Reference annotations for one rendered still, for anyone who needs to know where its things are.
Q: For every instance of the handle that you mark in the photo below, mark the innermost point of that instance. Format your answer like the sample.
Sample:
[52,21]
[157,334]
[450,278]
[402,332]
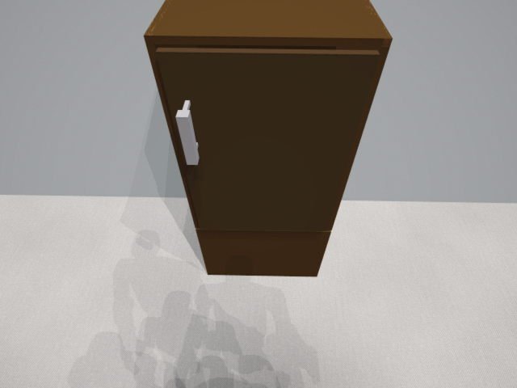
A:
[187,134]

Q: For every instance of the cupboard door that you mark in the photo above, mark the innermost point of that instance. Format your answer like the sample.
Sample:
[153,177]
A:
[275,129]

